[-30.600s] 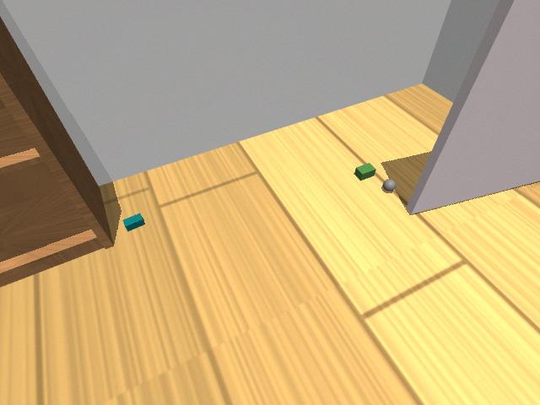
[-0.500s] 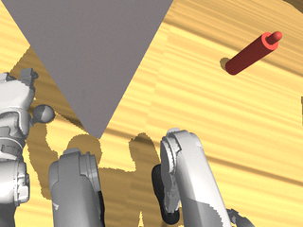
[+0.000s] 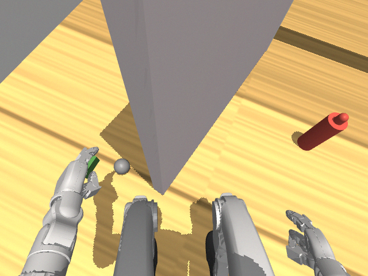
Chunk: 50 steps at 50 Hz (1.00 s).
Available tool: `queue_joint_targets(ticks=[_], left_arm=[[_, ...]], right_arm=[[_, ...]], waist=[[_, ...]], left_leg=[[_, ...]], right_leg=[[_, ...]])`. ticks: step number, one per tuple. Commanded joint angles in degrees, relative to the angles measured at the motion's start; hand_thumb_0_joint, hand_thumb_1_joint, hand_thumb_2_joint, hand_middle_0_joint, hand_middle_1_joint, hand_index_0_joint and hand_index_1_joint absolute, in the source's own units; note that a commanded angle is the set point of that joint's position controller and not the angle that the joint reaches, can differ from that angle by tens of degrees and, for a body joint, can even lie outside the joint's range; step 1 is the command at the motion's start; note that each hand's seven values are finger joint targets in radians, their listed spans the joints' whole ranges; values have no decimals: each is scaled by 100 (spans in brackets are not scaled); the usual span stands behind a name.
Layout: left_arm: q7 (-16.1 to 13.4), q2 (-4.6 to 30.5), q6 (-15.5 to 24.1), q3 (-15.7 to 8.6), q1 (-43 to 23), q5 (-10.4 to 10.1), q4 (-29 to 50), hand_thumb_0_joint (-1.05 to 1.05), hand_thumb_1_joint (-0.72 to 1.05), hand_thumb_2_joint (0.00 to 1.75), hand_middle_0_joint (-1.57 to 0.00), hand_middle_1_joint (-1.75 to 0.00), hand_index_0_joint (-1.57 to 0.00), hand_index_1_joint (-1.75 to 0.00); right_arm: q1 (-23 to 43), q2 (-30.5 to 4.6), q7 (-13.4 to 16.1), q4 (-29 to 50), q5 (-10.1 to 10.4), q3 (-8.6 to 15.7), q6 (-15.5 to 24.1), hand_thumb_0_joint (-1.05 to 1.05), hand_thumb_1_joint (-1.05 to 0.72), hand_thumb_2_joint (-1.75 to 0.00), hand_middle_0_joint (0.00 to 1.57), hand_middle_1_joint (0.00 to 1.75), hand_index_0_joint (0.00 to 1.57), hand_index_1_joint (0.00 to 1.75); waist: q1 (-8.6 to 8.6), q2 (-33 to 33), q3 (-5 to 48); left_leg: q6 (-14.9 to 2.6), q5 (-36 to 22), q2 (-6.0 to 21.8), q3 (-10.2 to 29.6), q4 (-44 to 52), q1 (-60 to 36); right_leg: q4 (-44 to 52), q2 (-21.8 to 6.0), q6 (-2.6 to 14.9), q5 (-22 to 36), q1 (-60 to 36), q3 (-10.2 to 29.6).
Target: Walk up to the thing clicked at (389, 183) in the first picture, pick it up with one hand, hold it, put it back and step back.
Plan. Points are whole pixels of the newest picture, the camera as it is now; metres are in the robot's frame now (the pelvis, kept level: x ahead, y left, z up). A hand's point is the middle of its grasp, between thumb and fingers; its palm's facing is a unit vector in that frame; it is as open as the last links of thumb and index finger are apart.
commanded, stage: home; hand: left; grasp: from above
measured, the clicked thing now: (121, 166) +0.48 +0.24 -0.46
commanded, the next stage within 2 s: none
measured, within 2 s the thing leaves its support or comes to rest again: neither
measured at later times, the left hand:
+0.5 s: hand (57, 210) +0.25 +0.20 +0.11, palm faces +0.11 -0.97 -0.22, open 7.4 cm
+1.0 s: hand (23, 235) +0.22 +0.19 +0.17, palm faces +0.12 -0.98 -0.19, open 7.4 cm
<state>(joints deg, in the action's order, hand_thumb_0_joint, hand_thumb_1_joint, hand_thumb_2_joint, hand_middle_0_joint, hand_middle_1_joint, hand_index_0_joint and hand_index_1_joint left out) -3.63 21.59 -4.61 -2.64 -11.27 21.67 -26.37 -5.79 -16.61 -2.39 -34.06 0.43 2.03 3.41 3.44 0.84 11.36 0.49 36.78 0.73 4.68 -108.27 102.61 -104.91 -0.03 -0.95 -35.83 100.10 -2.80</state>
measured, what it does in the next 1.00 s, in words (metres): rises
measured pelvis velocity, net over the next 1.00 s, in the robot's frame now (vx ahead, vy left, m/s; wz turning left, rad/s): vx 0.07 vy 0.00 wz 0.07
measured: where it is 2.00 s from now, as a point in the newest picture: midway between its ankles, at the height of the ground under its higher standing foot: outside the picture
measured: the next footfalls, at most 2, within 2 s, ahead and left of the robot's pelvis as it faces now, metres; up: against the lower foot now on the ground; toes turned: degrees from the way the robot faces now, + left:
none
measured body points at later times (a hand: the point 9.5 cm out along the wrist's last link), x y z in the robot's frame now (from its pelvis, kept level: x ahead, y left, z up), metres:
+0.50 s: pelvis +0.05 +0.00 +0.18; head +0.11 +0.02 +0.62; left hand +0.24 +0.25 +0.12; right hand +0.22 -0.23 +0.10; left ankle +0.08 +0.12 -0.46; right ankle +0.09 -0.13 -0.46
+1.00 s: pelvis +0.07 +0.00 +0.22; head +0.09 +0.02 +0.67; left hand +0.21 +0.24 +0.19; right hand +0.26 -0.23 +0.17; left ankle +0.08 +0.12 -0.46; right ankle +0.09 -0.13 -0.46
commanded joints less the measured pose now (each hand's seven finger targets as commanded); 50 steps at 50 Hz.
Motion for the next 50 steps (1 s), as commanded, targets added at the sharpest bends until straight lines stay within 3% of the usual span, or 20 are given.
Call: queue_joint_targets(ticks=[1, 4, 5, 6, 9, 10, 12, 13, 17, 23, 24, 29, 31, 35, 39, 46, 50], left_arm=[[-141, 585, -213, -223, -349, -746, 1900, 0, 90, 90, -20, -30, -20, -30], [-112, 498, -562, -122, -12, -1333, 2386, 0, 90, 90, -20, -30, -20, -30], [-127, 530, -672, -202, 95, -1481, 2477, 0, 90, 90, -20, -30, -20, -30], [-118, 415, -779, -105, 348, -1571, 2495, 0, 90, 90, -20, -30, -20, -30], [-176, 380, -1032, -259, 767, -1851, 2757, 0, 90, 90, -20, -30, -20, -30], [-184, 229, -1110, -156, 880, -1918, 2787, 0, 90, 90, -20, -30, -20, -30], [-215, 108, -1269, -222, 1164, -2064, 2826, 0, 90, 90, -20, -30, -20, -30], [-231, 131, -1344, -360, 1378, -2154, 2914, 0, 90, 90, -20, -30, -20, -30], [-211, -81, -1575, -381, 2011, -2401, 3214, 0, 90, 90, -20, -30, -20, -30], [-149, -224, -1773, -398, 2951, -2553, 3759, 0, 90, 90, -20, -30, -20, -30], [-132, -282, -1798, -309, 3119, -2554, 3878, 0, 90, 90, -20, -30, -20, -30], [-83, -304, -1876, -338, 3752, -2551, 4417, 0, 90, 90, -20, -30, -20, -30], [-38, -392, -1904, -266, 3921, -2539, 4381, 0, 90, 90, -20, -30, -20, -30], [74, -384, -1939, -236, 4060, -2516, 4438, 0, 90, 90, -20, -30, -20, -30], [178, -367, -1950, -215, 3957, -2499, 4343, 0, 90, 90, -20, -30, -20, -30], [243, -270, -1866, -298, 3724, -2442, 4453, 0, 90, 90, -20, -30, -20, -30], [218, -280, -1836, -265, 3808, -2421, 4525, 0, 90, 90, -20, -30, -20, -30]], right_arm=[[-203, -773, 246, 747, 119, 243, 271, 0, -90, -90, 20, 30, 20, 30], [-92, -725, 405, 858, 153, 181, 324, 0, -90, -90, 20, 30, 20, 30], [-59, -717, 456, 916, 174, 153, 346, 0, -90, -90, 20, 30, 20, 30], [-55, -673, 500, 901, 187, 122, 370, 0, -90, -90, 20, 30, 20, 30], [-129, -562, 627, 979, 224, 29, 431, 0, -90, -90, 20, 30, 20, 30], [-171, -530, 668, 976, 227, -17, 452, 0, -90, -90, 20, 30, 20, 30], [-278, -463, 762, 961, 236, -81, 488, 0, -90, -90, 20, 30, 20, 30], [-348, -432, 814, 1008, 247, -110, 508, 0, -90, -90, 20, 30, 20, 30], [-475, -338, 1020, 1026, 219, -180, 630, 0, -90, -90, 20, 30, 20, 30], [-760, -247, 1229, 1202, 178, -200, 812, 0, -90, -90, 20, 30, 20, 30], [-789, -209, 1249, 1233, 168, -218, 844, 0, -90, -90, 20, 30, 20, 30], [-893, -168, 1351, 1318, 118, -173, 979, 0, -90, -90, 20, 30, 20, 30], [-902, -159, 1380, 1322, 95, -179, 1043, 0, -90, -90, 20, 30, 20, 30], [-873, -213, 1406, 1345, 57, -122, 1142, 0, -90, -90, 20, 30, 20, 30], [-804, -272, 1412, 1335, 28, -112, 1263, 0, -90, -90, 20, 30, 20, 30], [-712, -304, 1372, 1310, 0, -111, 1413, 0, -90, -90, 20, 30, 20, 30], [-713, -308, 1364, 1276, 4, -112, 1430, 0, -90, -90, 20, 30, 20, 30]], waist=[[38, 811, 2727], [135, 768, 2436], [99, 659, 2401], [130, 637, 2239], [116, 573, 2077], [162, 573, 1933], [180, 566, 1715], [108, 543, 1737], [94, 542, 1574], [38, 417, 1208], [36, 402, 1102], [-54, 377, 803], [-5, 245, 572], [9, 108, 305], [17, 70, -44], [-72, 306, -39], [-93, 380, 153]], left_leg=[[-174, 516, 7, 102, 2463, -2953], [-181, 578, 4, 105, 2861, -3346], [-181, 627, 5, 157, 3001, -3487], [-165, 552, 12, 176, 3124, -3621], [-163, 200, 14, 145, 3416, -4019], [-161, 170, -3, 170, 3571, -4117], [-134, -143, 17, 240, 3894, -4437], [-130, -352, 13, 200, 4001, -4642], [-111, -1167, -2, 57, 4435, -5194], [-121, -1716, -39, -76, 5108, -6014], [-119, -1826, -57, -91, 5208, -6086], [-109, -2259, -72, -159, 5618, -6570], [-123, -2259, -64, -161, 5727, -6627], [-141, -2242, -73, -177, 5898, -6765], [-154, -1865, -84, -200, 6052, -6703], [-131, -1588, -88, -190, 6176, -6780], [-104, -1913, -63, -172, 6142, -6942]], right_leg=[[1973, 122, 256, 32, -2072, 33], [2473, 114, 220, -66, -2430, 67], [2610, 116, 205, -104, -2579, 75], [2699, 106, 202, -44, -2652, 68], [3091, 108, 210, 197, -3164, 89], [3211, 98, 205, 239, -3271, 89], [3474, 87, 205, 493, -3579, 69], [3647, 94, 215, 627, -3835, 70], [4177, 105, 205, 1230, -4668, 56], [5049, 135, 169, 1701, -5669, 15], [5184, 136, 156, 1808, -5840, -3], [5654, 170, 138, 2149, -6355, -43], [5769, 180, 138, 2144, -6412, -77], [5971, 174, 108, 2100, -6512, -98], [6094, 157, 96, 1724, -6389, -118], [6084, 147, 95, 1480, -6426, -129], [5982, 160, 127, 1740, -6515, -144]])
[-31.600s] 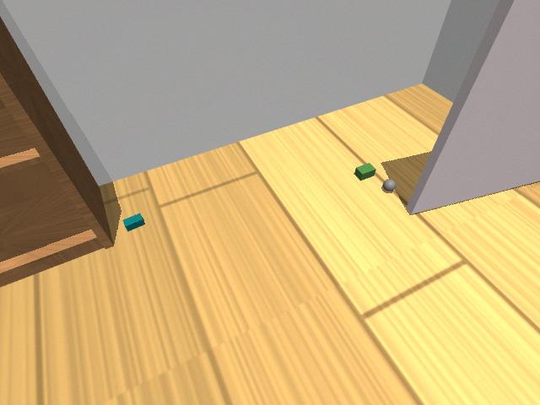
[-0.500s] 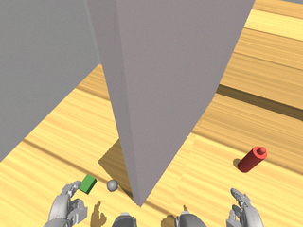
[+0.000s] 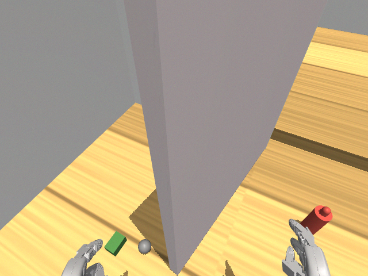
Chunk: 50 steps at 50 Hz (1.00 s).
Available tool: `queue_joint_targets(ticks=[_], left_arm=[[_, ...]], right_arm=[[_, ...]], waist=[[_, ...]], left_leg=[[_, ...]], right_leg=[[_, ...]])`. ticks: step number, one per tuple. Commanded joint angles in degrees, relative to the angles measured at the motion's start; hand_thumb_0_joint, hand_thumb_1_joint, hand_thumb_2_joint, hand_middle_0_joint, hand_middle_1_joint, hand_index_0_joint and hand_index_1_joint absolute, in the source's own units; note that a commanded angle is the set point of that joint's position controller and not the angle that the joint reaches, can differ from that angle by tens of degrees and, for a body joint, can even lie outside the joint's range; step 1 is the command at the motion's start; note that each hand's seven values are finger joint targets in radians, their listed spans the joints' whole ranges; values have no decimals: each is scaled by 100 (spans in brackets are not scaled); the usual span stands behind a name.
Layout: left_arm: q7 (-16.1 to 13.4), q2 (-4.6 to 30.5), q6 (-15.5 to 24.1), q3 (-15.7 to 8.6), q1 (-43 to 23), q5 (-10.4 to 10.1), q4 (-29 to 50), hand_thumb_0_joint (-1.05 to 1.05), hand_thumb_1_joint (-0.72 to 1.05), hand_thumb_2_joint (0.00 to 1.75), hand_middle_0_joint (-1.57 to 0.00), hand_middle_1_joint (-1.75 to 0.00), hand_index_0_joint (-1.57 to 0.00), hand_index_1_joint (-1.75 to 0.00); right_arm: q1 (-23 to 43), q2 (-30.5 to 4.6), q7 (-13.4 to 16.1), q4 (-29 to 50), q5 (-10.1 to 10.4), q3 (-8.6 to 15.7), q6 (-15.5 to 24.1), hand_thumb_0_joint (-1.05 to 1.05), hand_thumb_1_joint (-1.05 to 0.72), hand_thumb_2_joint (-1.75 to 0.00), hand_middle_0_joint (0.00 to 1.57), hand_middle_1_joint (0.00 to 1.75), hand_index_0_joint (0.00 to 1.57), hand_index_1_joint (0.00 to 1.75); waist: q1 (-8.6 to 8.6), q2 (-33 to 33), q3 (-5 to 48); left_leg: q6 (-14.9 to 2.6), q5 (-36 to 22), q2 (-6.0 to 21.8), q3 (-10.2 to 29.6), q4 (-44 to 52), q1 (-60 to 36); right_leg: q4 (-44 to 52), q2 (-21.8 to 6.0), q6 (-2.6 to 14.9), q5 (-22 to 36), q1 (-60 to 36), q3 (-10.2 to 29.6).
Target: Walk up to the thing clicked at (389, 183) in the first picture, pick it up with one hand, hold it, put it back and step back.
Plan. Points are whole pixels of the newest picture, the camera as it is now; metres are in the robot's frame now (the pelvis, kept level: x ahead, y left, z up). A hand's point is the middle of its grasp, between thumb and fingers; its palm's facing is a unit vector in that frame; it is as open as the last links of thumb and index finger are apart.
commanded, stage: home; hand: left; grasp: from above
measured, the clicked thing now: (144, 246) +0.42 +0.20 -0.69
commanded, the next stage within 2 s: stand in 1.72 s
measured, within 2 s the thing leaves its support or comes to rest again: neither
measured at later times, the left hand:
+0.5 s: hand out of the picture +0.17 +0.18 -0.05, palm faces +0.04 -0.98 -0.20, open 7.4 cm
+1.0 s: hand out of the picture +0.17 +0.18 -0.05, palm faces +0.04 -0.98 -0.20, open 7.4 cm
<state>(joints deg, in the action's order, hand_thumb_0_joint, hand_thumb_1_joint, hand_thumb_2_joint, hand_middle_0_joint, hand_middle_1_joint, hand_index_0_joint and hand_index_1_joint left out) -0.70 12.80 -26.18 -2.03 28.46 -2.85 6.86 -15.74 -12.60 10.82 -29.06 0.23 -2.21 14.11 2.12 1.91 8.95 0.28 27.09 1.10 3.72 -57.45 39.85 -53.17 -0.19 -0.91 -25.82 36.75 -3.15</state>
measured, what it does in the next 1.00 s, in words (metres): stands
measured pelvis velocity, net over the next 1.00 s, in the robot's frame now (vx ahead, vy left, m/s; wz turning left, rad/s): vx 0.00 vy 0.00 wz -0.01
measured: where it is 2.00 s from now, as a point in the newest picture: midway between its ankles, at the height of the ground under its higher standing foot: outside the picture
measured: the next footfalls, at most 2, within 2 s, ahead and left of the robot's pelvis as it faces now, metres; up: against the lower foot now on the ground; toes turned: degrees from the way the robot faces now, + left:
none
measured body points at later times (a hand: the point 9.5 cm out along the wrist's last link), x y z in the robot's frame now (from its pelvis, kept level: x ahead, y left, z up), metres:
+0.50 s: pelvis +0.00 +0.00 +0.00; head +0.02 +0.01 +0.45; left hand +0.16 +0.23 -0.03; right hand +0.16 -0.25 -0.06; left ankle +0.02 +0.12 -0.68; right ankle +0.01 -0.13 -0.68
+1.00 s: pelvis +0.00 +0.00 +0.00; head +0.02 +0.01 +0.45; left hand +0.16 +0.23 -0.03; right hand +0.16 -0.25 -0.06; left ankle +0.02 +0.12 -0.68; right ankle +0.01 -0.13 -0.68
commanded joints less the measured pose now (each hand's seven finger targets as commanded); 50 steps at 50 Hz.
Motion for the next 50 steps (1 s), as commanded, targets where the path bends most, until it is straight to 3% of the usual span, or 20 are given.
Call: queue_joint_targets(ticks=[1, 10, 14, 19, 22, 23, 26, 28, 31, 33, 34, 36, 39, 40, 44, 45, 50], left_arm=[[-81, 595, 319, -308, -151, 40, 1221, 0, 90, 90, -20, -30, -20, -30], [-93, 583, 366, -328, -106, 10, 1143, 0, 90, 90, -20, -30, -20, -30], [-93, 613, 372, -324, -131, 31, 1120, 0, 90, 90, -20, -30, -20, -30], [-98, 673, 397, -384, -150, 4, 1270, 0, 90, 90, -20, -30, -20, -30], [-75, 535, 348, -254, -11, -8, 1048, 0, 90, 90, -20, -30, -20, -30], [-88, 587, 349, -338, -65, -7, 1087, 0, 90, 90, -20, -30, -20, -30], [-84, 714, 365, -378, -145, 1, 1218, 0, 90, 90, -20, -30, -20, -30], [-81, 610, 362, -289, -113, 21, 1101, 0, 90, 90, -20, -30, -20, -30], [-87, 657, 355, -359, -99, -4, 1218, 0, 90, 90, -20, -30, -20, -30], [-77, 581, 329, -241, -150, 15, 1163, 0, 90, 90, -20, -30, -20, -30], [-93, 763, 353, -435, -216, 7, 1344, 0, 90, 90, -20, -30, -20, -30], [-76, 618, 339, -266, -114, 16, 1205, 0, 90, 90, -20, -30, -20, -30], [-87, 550, 337, -256, -12, 13, 1102, 0, 90, 90, -20, -30, -20, -30], [-93, 701, 369, -348, -193, -10, 1352, 0, 90, 90, -20, -30, -20, -30], [-88, 515, 333, -241, 5, 7, 990, 0, 90, 90, -20, -30, -20, -30], [-98, 684, 386, -349, -162, -5, 1337, 0, 90, 90, -20, -30, -20, -30], [-101, 662, 358, -310, -61, -2, 1194, 0, 90, 90, -20, -30, -20, -30]], right_arm=[[288, -690, 46, 775, 20, 302, 361, 0, -90, -90, 20, 30, 20, 30], [289, -678, 79, 731, -1, 304, 396, 0, -90, -90, 20, 30, 20, 30], [325, -698, 83, 737, 7, 308, 384, 0, -90, -90, 20, 30, 20, 30], [259, -703, 84, 711, 13, 322, 387, 0, -90, -90, 20, 30, 20, 30], [252, -688, 79, 674, 7, 305, 383, 0, -90, -90, 20, 30, 20, 30], [250, -708, 75, 698, 11, 324, 383, 0, -90, -90, 20, 30, 20, 30], [259, -730, 74, 673, 5, 330, 364, 0, -90, -90, 20, 30, 20, 30], [270, -707, 75, 684, 7, 326, 364, 0, -90, -90, 20, 30, 20, 30], [274, -703, 65, 698, 9, 325, 372, 0, -90, -90, 20, 30, 20, 30], [294, -721, 60, 728, 23, 321, 367, 0, -90, -90, 20, 30, 20, 30], [267, -729, 62, 729, 14, 337, 366, 0, -90, -90, 20, 30, 20, 30], [269, -700, 64, 714, 12, 324, 366, 0, -90, -90, 20, 30, 20, 30], [248, -689, 63, 701, 16, 327, 357, 0, -90, -90, 20, 30, 20, 30], [250, -737, 63, 741, 12, 344, 346, 0, -90, -90, 20, 30, 20, 30], [270, -691, 61, 714, 15, 318, 352, 0, -90, -90, 20, 30, 20, 30], [258, -736, 67, 767, 13, 363, 366, 0, -90, -90, 20, 30, 20, 30], [261, -744, 69, 738, 15, 357, 355, 0, -90, -90, 20, 30, 20, 30]], waist=[[31, 302, 483], [32, 72, 586], [-10, 154, 390], [-22, 85, 531], [33, 58, 525], [9, 17, 573], [-7, 97, 456], [20, 14, 291], [-30, 111, 477], [28, 77, 298], [-16, 208, 417], [28, 144, 415], [14, 182, 472], [23, 168, 494], [25, 131, 420], [25, 58, 558], [19, 10, 489]], left_leg=[[-79, -1003, -99, -77, 1041, -707], [-110, -1079, -137, -116, 906, -611], [-90, -914, -107, -77, 1010, -542], [-94, -1135, -99, -88, 961, -621], [-105, -1257, -108, -102, 902, -632], [-106, -1276, -108, -100, 900, -629], [-101, -1119, -99, -97, 963, -598], [-110, -994, -101, -124, 960, -529], [-110, -1009, -121, -121, 946, -545], [-116, -861, -106, -129, 989, -523], [-101, -838, -107, -110, 1005, -535], [-101, -901, -99, -96, 984, -556], [-92, -1119, -95, -100, 935, -612], [-98, -1051, -94, -103, 952, -604], [-90, -911, -85, -61, 978, -553], [-102, -1041, -88, -77, 926, -573], [-114, -1095, -104, -126, 869, -530]], right_leg=[[794, 179, 125, 787, -177, -99], [825, 148, 95, 918, -307, -40], [807, 169, 105, 740, -170, -83], [763, 172, 114, 913, -286, -77], [782, 166, 104, 1052, -305, -66], [782, 157, 105, 1073, -324, -56], [798, 166, 102, 920, -269, -66], [838, 155, 98, 818, -211, -59], [842, 141, 102, 843, -315, -48], [847, 154, 95, 725, -173, -58], [826, 153, 109, 694, -206, -49], [816, 154, 108, 736, -208, -61], [755, 158, 114, 919, -217, -62], [775, 161, 107, 868, -222, -60], [777, 163, 118, 725, -163, -77], [762, 163, 110, 853, -264, -73], [767, 143, 101, 933, -269, -39]])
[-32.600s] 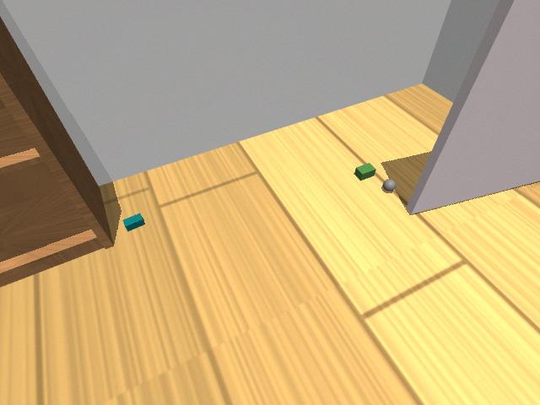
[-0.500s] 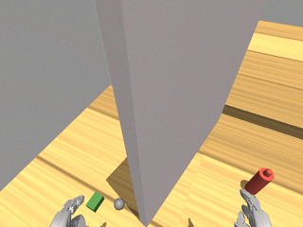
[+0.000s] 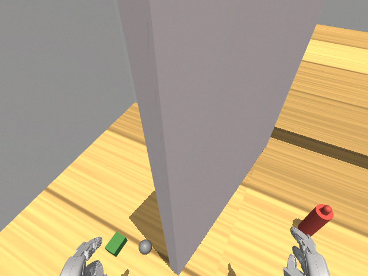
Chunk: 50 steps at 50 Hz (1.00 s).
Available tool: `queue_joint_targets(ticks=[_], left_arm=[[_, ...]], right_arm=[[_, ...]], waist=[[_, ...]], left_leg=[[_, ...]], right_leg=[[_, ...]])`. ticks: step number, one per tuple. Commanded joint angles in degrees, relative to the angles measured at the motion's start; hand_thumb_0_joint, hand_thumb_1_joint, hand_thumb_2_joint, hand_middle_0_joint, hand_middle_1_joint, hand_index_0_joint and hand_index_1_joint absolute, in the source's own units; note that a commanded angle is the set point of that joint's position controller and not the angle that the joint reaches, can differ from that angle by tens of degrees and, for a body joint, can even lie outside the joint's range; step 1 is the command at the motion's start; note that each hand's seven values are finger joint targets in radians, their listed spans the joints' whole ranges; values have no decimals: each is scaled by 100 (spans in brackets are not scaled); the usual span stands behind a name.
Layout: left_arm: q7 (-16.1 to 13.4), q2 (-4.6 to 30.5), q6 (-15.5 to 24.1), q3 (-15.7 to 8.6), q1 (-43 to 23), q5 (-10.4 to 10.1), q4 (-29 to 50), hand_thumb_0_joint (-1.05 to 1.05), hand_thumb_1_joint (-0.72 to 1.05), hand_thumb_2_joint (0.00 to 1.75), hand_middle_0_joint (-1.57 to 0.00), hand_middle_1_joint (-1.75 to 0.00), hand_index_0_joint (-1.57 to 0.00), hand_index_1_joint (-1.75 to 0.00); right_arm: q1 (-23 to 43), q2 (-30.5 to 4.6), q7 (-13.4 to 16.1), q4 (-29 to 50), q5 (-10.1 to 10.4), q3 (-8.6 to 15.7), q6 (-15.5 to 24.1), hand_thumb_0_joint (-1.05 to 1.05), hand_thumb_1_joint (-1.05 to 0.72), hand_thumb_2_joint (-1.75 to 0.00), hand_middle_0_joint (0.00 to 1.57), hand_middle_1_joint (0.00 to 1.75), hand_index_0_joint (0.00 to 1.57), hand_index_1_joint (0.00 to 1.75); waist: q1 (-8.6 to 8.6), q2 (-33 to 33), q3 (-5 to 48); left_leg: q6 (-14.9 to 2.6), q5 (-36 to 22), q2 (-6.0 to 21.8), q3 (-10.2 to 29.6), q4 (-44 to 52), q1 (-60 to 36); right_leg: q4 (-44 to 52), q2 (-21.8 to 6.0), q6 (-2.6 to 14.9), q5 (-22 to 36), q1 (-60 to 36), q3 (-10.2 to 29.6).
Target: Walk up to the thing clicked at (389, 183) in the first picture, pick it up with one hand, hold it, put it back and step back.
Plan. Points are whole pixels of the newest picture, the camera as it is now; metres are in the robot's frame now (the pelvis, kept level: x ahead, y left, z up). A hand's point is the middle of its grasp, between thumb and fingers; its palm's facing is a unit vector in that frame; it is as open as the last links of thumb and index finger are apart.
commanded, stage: home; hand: left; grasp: from above
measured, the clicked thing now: (145, 246) +0.41 +0.21 -0.68
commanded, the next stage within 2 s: stand in 0.72 s
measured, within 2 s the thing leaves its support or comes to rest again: neither
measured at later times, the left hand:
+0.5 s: hand out of the picture +0.16 +0.18 -0.05, palm faces +0.04 -0.98 -0.20, open 7.4 cm
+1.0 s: hand out of the picture +0.14 +0.22 -0.09, palm faces +0.01 -0.95 -0.32, open 7.4 cm
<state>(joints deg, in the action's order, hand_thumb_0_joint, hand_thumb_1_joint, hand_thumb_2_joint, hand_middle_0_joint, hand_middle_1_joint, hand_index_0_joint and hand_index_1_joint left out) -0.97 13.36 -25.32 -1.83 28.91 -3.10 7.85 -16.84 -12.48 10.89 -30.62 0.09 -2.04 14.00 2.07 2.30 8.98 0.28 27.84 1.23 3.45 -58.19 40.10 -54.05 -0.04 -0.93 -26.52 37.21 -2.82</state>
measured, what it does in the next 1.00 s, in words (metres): stands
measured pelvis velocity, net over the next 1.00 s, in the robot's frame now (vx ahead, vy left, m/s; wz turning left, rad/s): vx -0.01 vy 0.00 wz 0.00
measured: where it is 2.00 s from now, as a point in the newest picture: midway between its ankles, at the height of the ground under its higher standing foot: outside the picture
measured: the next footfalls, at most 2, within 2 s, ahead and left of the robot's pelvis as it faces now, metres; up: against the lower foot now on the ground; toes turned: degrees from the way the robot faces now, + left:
none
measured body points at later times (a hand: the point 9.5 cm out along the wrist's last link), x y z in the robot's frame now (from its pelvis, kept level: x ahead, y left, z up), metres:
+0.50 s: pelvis +0.00 +0.00 +0.00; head +0.01 +0.00 +0.45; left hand +0.15 +0.23 -0.03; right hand +0.16 -0.25 -0.06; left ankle +0.01 +0.12 -0.68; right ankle +0.01 -0.13 -0.68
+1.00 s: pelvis -0.01 +0.00 +0.02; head +0.01 +0.01 +0.47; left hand +0.14 +0.27 -0.07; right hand +0.13 -0.26 -0.08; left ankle +0.01 +0.12 -0.68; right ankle +0.01 -0.13 -0.68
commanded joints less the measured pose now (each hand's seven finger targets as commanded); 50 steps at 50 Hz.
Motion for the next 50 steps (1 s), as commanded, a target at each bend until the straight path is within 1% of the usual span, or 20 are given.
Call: queue_joint_targets(ticks=[1, 3, 6, 8, 13, 14, 17, 21, 30, 33, 34, 38, 40, 41, 42, 43, 44, 46, 47, 50], left_arm=[[-70, 617, 271, -317, -153, 29, 1147, 0, 90, 90, -20, -30, -20, -30], [-75, 550, 262, -303, -80, 30, 1110, 0, 90, 90, -20, -30, -20, -30], [-70, 587, 255, -305, -76, 35, 1105, 0, 90, 90, -20, -30, -20, -30], [-75, 582, 257, -296, -100, 30, 1060, 0, 90, 90, -20, -30, -20, -30], [-74, 625, 235, -369, -62, 6, 1116, 0, 90, 90, -20, -30, -20, -30], [-70, 588, 227, -295, -83, 12, 1134, 0, 90, 90, -20, -30, -20, -30], [-68, 586, 228, -297, -179, 23, 1158, 0, 90, 90, -20, -30, -20, -30], [-78, 573, 234, -320, -124, 25, 1118, 0, 90, 90, -20, -30, -20, -30], [-79, 604, 212, -344, -140, 6, 1170, 0, 90, 90, -20, -30, -20, -30], [-83, 675, 205, -400, -84, 22, 1151, 0, 90, 90, -20, -30, -20, -30], [-81, 622, 218, -320, -110, 29, 1153, 0, 90, 90, -20, -30, -20, -30], [-91, 610, 218, -316, -120, 32, 1169, 0, 90, 90, -20, -30, -20, -30], [-85, 628, 213, -346, -97, 12, 1185, 0, 90, 90, -20, -30, -20, -30], [-280, 1066, 1433, -347, -1752, 687, -826, 0, 90, 90, -20, -30, -20, -30], [-233, 1162, 1828, -439, -1288, 709, -1891, 0, 90, 90, -20, -30, -20, -30], [-204, 1226, 2019, -427, -1281, 756, -2191, 0, 90, 90, -20, -30, -20, -30], [-157, 1213, 2123, -384, -1456, 738, -2337, 0, 90, 90, -20, -30, -20, -30], [-106, 1217, 2283, -324, -1586, 692, -2779, 0, 90, 90, -20, -30, -20, -30], [-101, 1169, 2293, -334, -1477, 655, -2970, 0, 90, 90, -20, -30, -20, -30], [-126, 1200, 2394, -353, -1680, 612, -3732, 0, 90, 90, -20, -30, -20, -30]], right_arm=[[389, -747, 57, 906, 33, 328, 348, 0, -90, -90, 20, 30, 20, 30], [355, -758, 59, 895, 14, 350, 357, 0, -90, -90, 20, 30, 20, 30], [354, -753, 50, 912, 22, 341, 331, 0, -90, -90, 20, 30, 20, 30], [402, -750, 42, 894, 28, 326, 320, 0, -90, -90, 20, 30, 20, 30], [348, -752, 49, 924, 30, 334, 323, 0, -90, -90, 20, 30, 20, 30], [370, -744, 53, 919, 36, 331, 324, 0, -90, -90, 20, 30, 20, 30], [388, -751, 48, 918, 33, 329, 333, 0, -90, -90, 20, 30, 20, 30], [369, -763, 44, 943, 26, 350, 336, 0, -90, -90, 20, 30, 20, 30], [376, -708, 70, 963, 34, 328, 338, 0, -90, -90, 20, 30, 20, 30], [363, -719, 70, 957, 41, 322, 332, 0, -90, -90, 20, 30, 20, 30], [372, -713, 71, 965, 38, 323, 331, 0, -90, -90, 20, 30, 20, 30], [400, -732, 61, 955, 53, 326, 321, 0, -90, -90, 20, 30, 20, 30], [380, -731, 49, 947, 47, 324, 320, 0, -90, -90, 20, 30, 20, 30], [818, -1345, -292, -509, -619, 562, -326, 0, -90, -90, 20, 30, 20, 30], [834, -1424, -474, -554, -652, 662, -565, 0, -90, -90, 20, 30, 20, 30], [830, -1355, -592, -494, -649, 631, -683, 0, -90, -90, 20, 30, 20, 30], [643, -1368, -668, -496, -684, 618, -770, 0, -90, -90, 20, 30, 20, 30], [655, -1247, -856, -742, -417, 582, -810, 0, -90, -90, 20, 30, 20, 30], [728, -1306, -909, -832, -385, 635, -840, 0, -90, -90, 20, 30, 20, 30], [838, -1226, -989, -1083, -278, 677, -949, 0, -90, -90, 20, 30, 20, 30]], waist=[[22, 34, 424], [19, 89, 613], [35, 102, 531], [1, 71, 323], [10, 76, 484], [22, 72, 504], [20, 95, 314], [20, 148, 427], [47, -37, 536], [6, -23, 422], [55, -6, 462], [10, 126, 286], [-8, 186, 461], [-436, -255, -931], [-403, -570, -403], [-309, -801, -325], [-159, -565, -432], [-297, -84, -149], [-424, -201, -207], [-374, -431, -228]], left_leg=[[-112, -1090, -115, -94, 976, -538], [-87, -1266, -95, -56, 983, -640], [-76, -1343, -81, -19, 1001, -630], [-87, -1017, -78, -25, 1057, -509], [-107, -1120, -108, -82, 979, -557], [-103, -1156, -100, -78, 984, -577], [-101, -904, -90, -36, 1052, -482], [-78, -883, -64, -6, 1090, -548], [-132, -1109, -143, -138, 856, -487], [-136, -929, -149, -151, 895, -444], [-134, -915, -140, -136, 912, -474], [-100, -734, -87, -51, 1072, -442], [-90, -851, -75, 18, 1073, -505], [-354, -1959, 98, 233, 1457, -579], [-427, -1885, 50, 43, 1410, -950], [-433, -1751, -11, -1, 1402, -1145], [-382, -1573, -30, 88, 1559, -1155], [-414, -1581, 10, 174, 1832, -1614], [-409, -1591, 38, 146, 1875, -1764], [-357, -1463, -1, 133, 1947, -1874]], right_leg=[[864, 129, 105, 929, -257, -71], [787, 145, 124, 1043, -329, -101], [764, 157, 130, 1086, -283, -123], [821, 147, 124, 822, -213, -117], [845, 128, 112, 949, -292, -74], [840, 134, 114, 976, -274, -84], [852, 136, 114, 743, -162, -97], [800, 156, 120, 720, -140, -116], [901, 99, 74, 1007, -285, -33], [936, 94, 83, 829, -245, -27], [927, 105, 87, 813, -223, -28], [859, 138, 116, 612, -131, -96], [798, 142, 119, 726, -188, -106], [1074, -305, 297, 762, -1275, 354], [1285, -412, 472, 697, -1436, 731], [1436, -504, 540, 658, -1319, 940], [1463, -413, 538, 569, -1173, 909], [1274, -435, 405, 1015, -1624, 703], [1376, -456, 362, 1007, -1552, 702], [1834, -569, 319, 968, -1733, 786]])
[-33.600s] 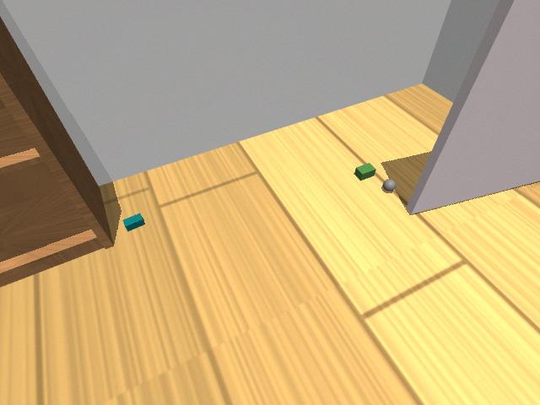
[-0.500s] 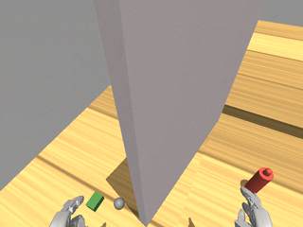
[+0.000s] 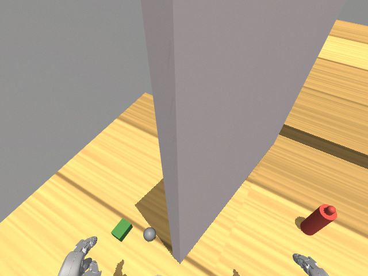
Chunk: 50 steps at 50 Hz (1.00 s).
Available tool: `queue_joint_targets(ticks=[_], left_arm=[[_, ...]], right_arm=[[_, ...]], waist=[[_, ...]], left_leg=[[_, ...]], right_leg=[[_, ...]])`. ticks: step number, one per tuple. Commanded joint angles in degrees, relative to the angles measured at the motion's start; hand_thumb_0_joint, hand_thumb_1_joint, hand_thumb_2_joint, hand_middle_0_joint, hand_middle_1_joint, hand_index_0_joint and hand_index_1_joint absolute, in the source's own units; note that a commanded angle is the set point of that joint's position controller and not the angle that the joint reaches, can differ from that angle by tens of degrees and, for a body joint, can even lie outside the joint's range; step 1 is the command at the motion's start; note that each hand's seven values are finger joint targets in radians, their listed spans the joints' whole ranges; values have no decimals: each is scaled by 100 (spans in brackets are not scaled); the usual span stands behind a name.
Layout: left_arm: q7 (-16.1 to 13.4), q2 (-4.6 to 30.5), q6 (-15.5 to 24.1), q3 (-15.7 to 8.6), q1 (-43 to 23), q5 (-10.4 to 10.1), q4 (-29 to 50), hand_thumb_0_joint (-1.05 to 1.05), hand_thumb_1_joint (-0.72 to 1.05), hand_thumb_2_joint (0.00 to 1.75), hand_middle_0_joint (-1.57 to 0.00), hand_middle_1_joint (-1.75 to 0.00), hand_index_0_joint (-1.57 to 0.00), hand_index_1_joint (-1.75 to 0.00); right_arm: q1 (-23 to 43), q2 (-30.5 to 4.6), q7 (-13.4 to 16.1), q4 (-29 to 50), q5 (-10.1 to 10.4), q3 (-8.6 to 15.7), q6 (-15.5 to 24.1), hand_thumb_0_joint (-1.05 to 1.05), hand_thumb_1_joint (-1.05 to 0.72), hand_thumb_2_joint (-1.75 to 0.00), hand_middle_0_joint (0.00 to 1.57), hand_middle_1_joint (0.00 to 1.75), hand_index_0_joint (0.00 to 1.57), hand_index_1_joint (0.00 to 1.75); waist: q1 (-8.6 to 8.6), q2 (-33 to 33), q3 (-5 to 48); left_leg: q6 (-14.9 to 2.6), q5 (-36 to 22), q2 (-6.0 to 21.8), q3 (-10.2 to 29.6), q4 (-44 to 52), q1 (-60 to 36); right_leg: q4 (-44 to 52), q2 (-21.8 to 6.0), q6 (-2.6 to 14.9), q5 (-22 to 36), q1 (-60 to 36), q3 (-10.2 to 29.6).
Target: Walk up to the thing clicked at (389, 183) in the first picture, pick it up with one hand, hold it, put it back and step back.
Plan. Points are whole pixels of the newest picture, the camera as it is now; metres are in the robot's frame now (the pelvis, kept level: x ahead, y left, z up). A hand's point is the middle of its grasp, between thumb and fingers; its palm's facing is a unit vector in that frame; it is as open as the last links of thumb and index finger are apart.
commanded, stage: stand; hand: left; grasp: from above
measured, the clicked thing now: (149, 234) +0.43 +0.21 -0.70
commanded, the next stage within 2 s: none
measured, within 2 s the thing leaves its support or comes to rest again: neither
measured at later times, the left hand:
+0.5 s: hand out of the picture +0.04 +0.24 -0.12, palm faces +0.04 -0.95 -0.32, open 7.4 cm
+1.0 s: hand out of the picture +0.05 +0.24 -0.12, palm faces +0.03 -0.94 -0.33, open 7.3 cm
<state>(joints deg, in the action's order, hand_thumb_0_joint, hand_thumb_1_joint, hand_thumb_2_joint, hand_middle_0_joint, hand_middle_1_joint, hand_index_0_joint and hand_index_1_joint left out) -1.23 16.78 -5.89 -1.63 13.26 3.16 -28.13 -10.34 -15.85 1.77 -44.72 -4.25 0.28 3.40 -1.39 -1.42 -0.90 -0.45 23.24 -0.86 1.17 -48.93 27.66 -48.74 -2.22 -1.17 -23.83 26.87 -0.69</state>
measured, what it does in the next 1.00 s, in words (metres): stands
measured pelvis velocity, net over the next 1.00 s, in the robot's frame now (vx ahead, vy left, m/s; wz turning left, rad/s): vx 0.00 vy -0.01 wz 0.01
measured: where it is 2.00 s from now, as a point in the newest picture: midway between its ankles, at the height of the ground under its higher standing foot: outside the picture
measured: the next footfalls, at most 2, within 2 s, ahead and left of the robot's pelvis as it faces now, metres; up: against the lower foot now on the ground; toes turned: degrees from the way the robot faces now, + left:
none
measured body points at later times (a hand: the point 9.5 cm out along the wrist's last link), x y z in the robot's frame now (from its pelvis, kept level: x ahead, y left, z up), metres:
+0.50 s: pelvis +0.00 +0.01 +0.04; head +0.00 +0.01 +0.49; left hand +0.04 +0.29 -0.10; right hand +0.09 -0.26 -0.10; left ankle +0.02 +0.12 -0.70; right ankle +0.02 -0.13 -0.70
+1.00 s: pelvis +0.00 -0.01 +0.05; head +0.00 -0.01 +0.50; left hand +0.05 +0.28 -0.09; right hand +0.06 -0.30 -0.09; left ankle +0.02 +0.12 -0.70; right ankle +0.02 -0.13 -0.70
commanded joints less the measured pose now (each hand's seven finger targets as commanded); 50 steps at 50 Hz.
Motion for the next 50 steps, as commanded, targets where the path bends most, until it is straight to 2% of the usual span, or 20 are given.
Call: queue_joint_targets(ticks=[1, 4, 5, 6, 9, 10, 15, 19, 21, 24, 26, 29, 32, 35, 38, 39, 41, 45, 48, 50], left_arm=[[-99, 862, 507, -372, -224, -24, -324, 0, 90, 90, -20, -30, -20, -30], [-110, 795, 586, -362, -319, -56, -797, 0, 90, 90, -20, -30, -20, -30], [-118, 772, 603, -358, -235, -66, -978, 0, 90, 90, -20, -30, -20, -30], [-124, 774, 610, -342, -218, -67, -1164, 0, 90, 90, -20, -30, -20, -30], [-123, 770, 622, -322, -264, -93, -1595, 0, 90, 90, -20, -30, -20, -30], [-124, 756, 630, -311, -196, -104, -1754, 0, 90, 90, -20, -30, -20, -30], [-131, 905, 664, -305, -247, -121, -2319, 0, 90, 90, -20, -30, -20, -30], [-137, 941, 671, -265, -273, -112, -2666, 0, 90, 90, -20, -30, -20, -30], [-136, 967, 681, -258, -344, -121, -2781, 0, 90, 90, -20, -30, -20, -30], [-128, 940, 662, -239, -313, -116, -2958, 0, 90, 90, -20, -30, -20, -30], [-118, 1002, 671, -237, -370, -130, -3057, 0, 90, 90, -20, -30, -20, -30], [-114, 1008, 704, -226, -365, -121, -3169, 0, 90, 90, -20, -30, -20, -30], [-104, 1048, 696, -222, -443, -133, -3233, 0, 90, 90, -20, -30, -20, -30], [-112, 1095, 712, -227, -529, -144, -3280, 0, 90, 90, -20, -30, -20, -30], [-102, 1101, 707, -208, -478, -142, -3366, 0, 90, 90, -20, -30, -20, -30], [-92, 1132, 705, -217, -536, -152, -3379, 0, 90, 90, -20, -30, -20, -30], [-89, 1176, 712, -229, -555, -158, -3381, 0, 90, 90, -20, -30, -20, -30], [-67, 1202, 693, -233, -549, -170, -3459, 0, 90, 90, -20, -30, -20, -30], [-55, 1215, 704, -229, -611, -174, -3457, 0, 90, 90, -20, -30, -20, -30], [-52, 1235, 716, -240, -647, -174, -3456, 0, 90, 90, -20, -30, -20, -30]], right_arm=[[169, -885, -88, 219, 143, 439, 82, 0, -90, -90, 20, 30, 20, 30], [192, -962, -71, -6, 105, 454, 23, 0, -90, -90, 20, 30, 20, 30], [221, -1001, -73, -92, 112, 474, 20, 0, -90, -90, 20, 30, 20, 30], [299, -982, -65, -165, 120, 463, -17, 0, -90, -90, 20, 30, 20, 30], [204, -1034, -19, -400, 138, 445, -54, 0, -90, -90, 20, 30, 20, 30], [262, -1084, -13, -481, 148, 445, -66, 0, -90, -90, 20, 30, 20, 30], [199, -1118, 25, -834, 217, 441, -145, 0, -90, -90, 20, 30, 20, 30], [283, -1123, 17, -1057, 252, 426, -197, 0, -90, -90, 20, 30, 20, 30], [265, -1124, 18, -1157, 252, 420, -194, 0, -90, -90, 20, 30, 20, 30], [352, -1148, 12, -1252, 257, 415, -218, 0, -90, -90, 20, 30, 20, 30], [326, -1131, 2, -1329, 261, 400, -230, 0, -90, -90, 20, 30, 20, 30], [379, -1153, -15, -1392, 275, 397, -219, 0, -90, -90, 20, 30, 20, 30], [406, -1169, -27, -1469, 276, 370, -219, 0, -90, -90, 20, 30, 20, 30], [444, -1167, -24, -1520, 281, 365, -222, 0, -90, -90, 20, 30, 20, 30], [459, -1166, -42, -1582, 293, 347, -240, 0, -90, -90, 20, 30, 20, 30], [390, -1171, -38, -1609, 281, 336, -252, 0, -90, -90, 20, 30, 20, 30], [463, -1233, -40, -1604, 289, 344, -247, 0, -90, -90, 20, 30, 20, 30], [438, -1238, -46, -1652, 291, 311, -255, 0, -90, -90, 20, 30, 20, 30], [424, -1244, -53, -1664, 297, 302, -241, 0, -90, -90, 20, 30, 20, 30], [432, -1246, -47, -1668, 305, 290, -235, 0, -90, -90, 20, 30, 20, 30]], waist=[[13, -72, 821], [8, 322, 655], [-50, 448, 678], [-54, 408, 477], [-2, 448, 324], [-42, 517, 250], [52, 299, 133], [64, 213, -105], [77, 217, -4], [53, 378, -208], [75, 231, -245], [60, 155, -120], [65, 238, -217], [78, 163, -94], [51, 96, -242], [91, 144, -279], [70, 184, -163], [63, 228, -279], [68, 163, -258], [78, 168, -120]], left_leg=[[-279, -1190, 215, 330, 1027, -799], [-308, -1353, 376, 570, 1498, -974], [-326, -1647, 445, 671, 1568, -1083], [-325, -1413, 462, 706, 1726, -995], [-299, -1593, 559, 838, 2131, -1151], [-287, -1560, 573, 866, 2243, -1176], [-198, -1487, 514, 720, 2525, -1478], [-148, -1107, 503, 719, 2780, -1658], [-153, -1328, 544, 715, 2887, -1761], [-141, -796, 574, 795, 3149, -1599], [-134, -768, 578, 777, 3216, -1578], [-120, -1132, 547, 715, 3156, -1785], [-96, -1068, 563, 725, 3240, -1808], [-102, -1355, 587, 671, 3180, -1913], [-84, -1206, 567, 659, 3227, -1911], [-81, -1034, 560, 635, 3240, -1808], [-101, -1158, 582, 648, 3241, -1870], [-87, -914, 603, 669, 3313, -1788], [-78, -1041, 599, 652, 3292, -1792], [-85, -1250, 621, 627, 3247, -1916]], right_leg=[[1357, -401, 339, 969, -797, 618], [1326, -243, 240, 1104, -901, 357], [1339, -232, 222, 1318, -1059, 283], [1496, -211, 222, 1154, -1048, 265], [1657, -178, 198, 1258, -1274, 226], [1799, -198, 201, 1287, -1364, 228], [2355, -317, 197, 1431, -1687, 311], [2688, -334, 174, 1166, -1657, 310], [2748, -375, 175, 1337, -1832, 322], [2817, -321, 128, 1171, -1854, 242], [2899, -372, 133, 1135, -1934, 298], [3048, -425, 117, 1270, -2012, 332], [3104, -411, 112, 1242, -1956, 317], [3187, -473, 124, 1342, -2023, 364], [3271, -446, 114, 1079, -1953, 363], [3294, -444, 106, 1006, -1949, 392], [3325, -469, 124, 1179, -2022, 397], [3316, -446, 138, 965, -1967, 401], [3334, -451, 144, 933, -1987, 423], [3344, -480, 157, 1169, -2028, 445]])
